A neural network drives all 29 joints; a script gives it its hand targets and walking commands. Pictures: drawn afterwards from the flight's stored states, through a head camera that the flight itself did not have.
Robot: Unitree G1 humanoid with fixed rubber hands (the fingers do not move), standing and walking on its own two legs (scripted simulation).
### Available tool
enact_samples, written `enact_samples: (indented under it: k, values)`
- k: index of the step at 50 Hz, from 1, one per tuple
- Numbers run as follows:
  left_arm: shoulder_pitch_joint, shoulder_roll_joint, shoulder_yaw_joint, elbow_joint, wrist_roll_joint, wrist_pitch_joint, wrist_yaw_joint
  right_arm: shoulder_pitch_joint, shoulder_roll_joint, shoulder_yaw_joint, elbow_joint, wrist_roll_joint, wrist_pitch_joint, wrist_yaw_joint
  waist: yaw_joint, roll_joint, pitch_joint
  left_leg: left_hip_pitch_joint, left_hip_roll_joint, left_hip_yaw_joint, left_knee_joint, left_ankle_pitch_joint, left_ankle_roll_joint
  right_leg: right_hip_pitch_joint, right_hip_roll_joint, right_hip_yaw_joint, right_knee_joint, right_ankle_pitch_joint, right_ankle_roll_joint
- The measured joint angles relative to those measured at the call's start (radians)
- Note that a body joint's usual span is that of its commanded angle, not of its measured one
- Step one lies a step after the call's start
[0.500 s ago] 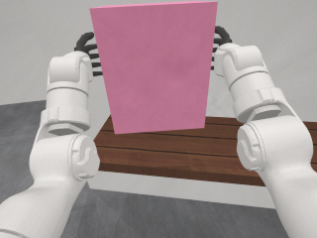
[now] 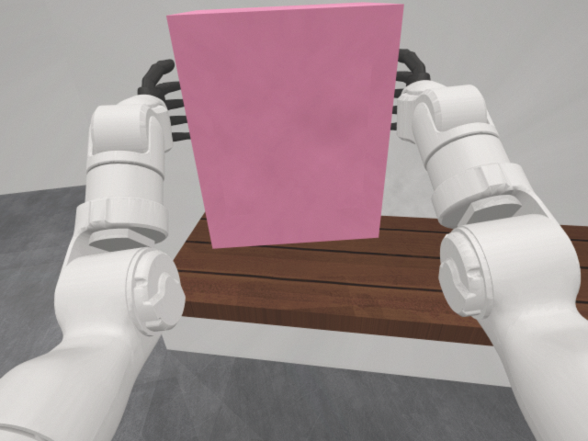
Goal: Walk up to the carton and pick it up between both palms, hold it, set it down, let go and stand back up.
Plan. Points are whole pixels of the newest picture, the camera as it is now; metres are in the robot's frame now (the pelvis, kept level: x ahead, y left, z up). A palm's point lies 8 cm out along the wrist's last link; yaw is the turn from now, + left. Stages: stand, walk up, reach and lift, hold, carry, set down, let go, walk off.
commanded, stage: hold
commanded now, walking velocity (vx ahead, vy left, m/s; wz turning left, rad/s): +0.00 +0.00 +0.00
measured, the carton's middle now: (288, 124) +0.43 -0.01 +0.32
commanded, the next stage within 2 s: none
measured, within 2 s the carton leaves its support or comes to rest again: neither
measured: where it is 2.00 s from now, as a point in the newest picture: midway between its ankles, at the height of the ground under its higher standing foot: outside the picture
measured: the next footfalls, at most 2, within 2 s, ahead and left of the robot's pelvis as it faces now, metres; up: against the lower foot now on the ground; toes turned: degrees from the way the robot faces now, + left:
none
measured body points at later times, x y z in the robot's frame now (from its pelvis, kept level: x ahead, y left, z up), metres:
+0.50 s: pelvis +0.00 +0.00 +0.00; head -0.10 -0.02 +0.44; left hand +0.39 +0.16 +0.35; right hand +0.39 -0.16 +0.35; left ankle +0.04 +0.12 -0.74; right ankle +0.07 -0.09 -0.74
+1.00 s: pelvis +0.00 +0.00 +0.00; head -0.10 -0.02 +0.44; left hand +0.39 +0.16 +0.35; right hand +0.39 -0.16 +0.35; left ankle +0.04 +0.12 -0.74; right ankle +0.07 -0.09 -0.74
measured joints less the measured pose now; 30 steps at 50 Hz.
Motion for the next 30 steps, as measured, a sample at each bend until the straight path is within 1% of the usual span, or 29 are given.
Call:
enact_samples:
  k: [30]
  values:
    - [0.000, 0.000, 0.000, 0.000, 0.001, 0.000, -0.003, 0.001, 0.000, 0.000, 0.000, 0.000, 0.000, -0.001, 0.000, 0.000, 0.000, 0.000, 0.000, 0.000, 0.000, -0.001, 0.000, 0.000, 0.000, 0.000, 0.000, -0.001, 0.000]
